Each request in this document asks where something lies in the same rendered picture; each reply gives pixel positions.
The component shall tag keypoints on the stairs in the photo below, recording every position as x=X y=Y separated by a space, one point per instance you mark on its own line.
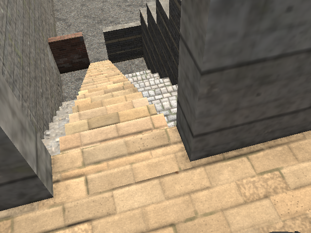
x=108 y=108

